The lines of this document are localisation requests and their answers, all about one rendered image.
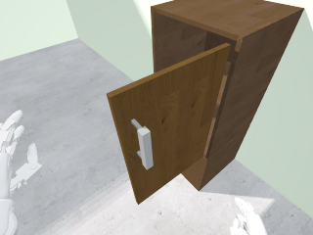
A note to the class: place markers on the left robot forearm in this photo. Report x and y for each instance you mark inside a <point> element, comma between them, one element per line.
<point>8,221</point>

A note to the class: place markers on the robot left hand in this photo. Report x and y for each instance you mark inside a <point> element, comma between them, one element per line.
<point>10,136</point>

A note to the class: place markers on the cupboard door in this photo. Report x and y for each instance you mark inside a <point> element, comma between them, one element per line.
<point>177,105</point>

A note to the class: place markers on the handle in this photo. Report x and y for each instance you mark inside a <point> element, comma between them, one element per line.
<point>145,143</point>

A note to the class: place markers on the robot right hand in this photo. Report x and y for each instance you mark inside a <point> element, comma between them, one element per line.
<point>252,223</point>

